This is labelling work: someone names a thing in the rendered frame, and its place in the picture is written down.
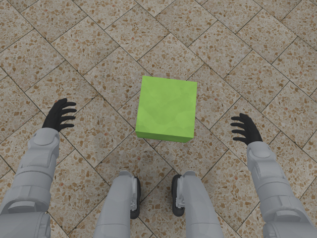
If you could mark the right robot hand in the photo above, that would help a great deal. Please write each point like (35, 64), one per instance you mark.
(250, 131)

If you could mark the left robot upper arm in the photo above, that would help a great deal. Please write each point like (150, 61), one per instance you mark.
(25, 225)

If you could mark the carton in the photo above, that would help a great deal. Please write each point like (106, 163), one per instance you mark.
(166, 109)

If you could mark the robot left thigh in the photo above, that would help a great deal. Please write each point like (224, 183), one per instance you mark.
(114, 219)

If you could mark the left robot forearm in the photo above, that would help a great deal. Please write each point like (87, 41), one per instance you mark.
(30, 190)

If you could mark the right robot upper arm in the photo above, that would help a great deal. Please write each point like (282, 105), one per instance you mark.
(283, 229)

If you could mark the robot right foot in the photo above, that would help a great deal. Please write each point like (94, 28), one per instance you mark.
(178, 211)

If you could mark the right robot forearm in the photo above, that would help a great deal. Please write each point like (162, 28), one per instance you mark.
(277, 200)

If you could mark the left robot hand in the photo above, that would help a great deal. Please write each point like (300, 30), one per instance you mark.
(54, 118)

